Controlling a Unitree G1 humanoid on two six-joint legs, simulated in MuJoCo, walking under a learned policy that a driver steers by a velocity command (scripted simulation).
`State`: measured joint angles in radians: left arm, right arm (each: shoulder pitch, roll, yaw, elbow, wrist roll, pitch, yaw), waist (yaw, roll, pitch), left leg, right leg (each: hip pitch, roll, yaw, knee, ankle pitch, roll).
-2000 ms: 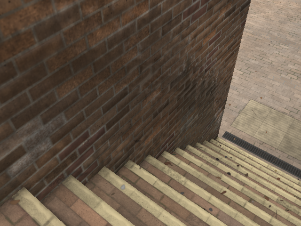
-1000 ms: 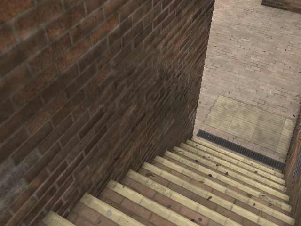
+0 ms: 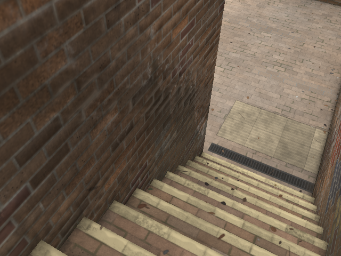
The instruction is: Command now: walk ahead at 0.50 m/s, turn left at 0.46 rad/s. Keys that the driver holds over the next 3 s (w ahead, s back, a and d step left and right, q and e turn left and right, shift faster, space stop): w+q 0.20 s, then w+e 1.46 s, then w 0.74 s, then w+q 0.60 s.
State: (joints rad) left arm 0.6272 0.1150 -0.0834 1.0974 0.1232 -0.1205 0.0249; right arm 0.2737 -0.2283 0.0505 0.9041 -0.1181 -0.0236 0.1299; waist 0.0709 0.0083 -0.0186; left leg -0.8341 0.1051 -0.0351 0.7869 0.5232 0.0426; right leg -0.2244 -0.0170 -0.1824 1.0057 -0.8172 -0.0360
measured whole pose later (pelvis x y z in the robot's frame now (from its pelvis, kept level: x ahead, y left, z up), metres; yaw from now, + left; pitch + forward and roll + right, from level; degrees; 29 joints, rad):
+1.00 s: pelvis +0.58 +0.02 -0.47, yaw -12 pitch +1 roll -4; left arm 0.45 0.19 -0.05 0.93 0.07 -0.13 -0.05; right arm 0.10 -0.22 0.07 0.75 -0.14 -0.05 0.12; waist 0.15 0.09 -0.02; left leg -0.46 0.07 -0.05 0.42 0.40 0.01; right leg -0.32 0.24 0.09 1.38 -0.90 -0.14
